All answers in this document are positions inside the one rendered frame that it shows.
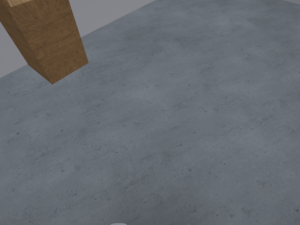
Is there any cabinet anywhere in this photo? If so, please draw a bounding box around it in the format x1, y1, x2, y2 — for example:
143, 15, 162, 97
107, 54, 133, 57
0, 0, 89, 84

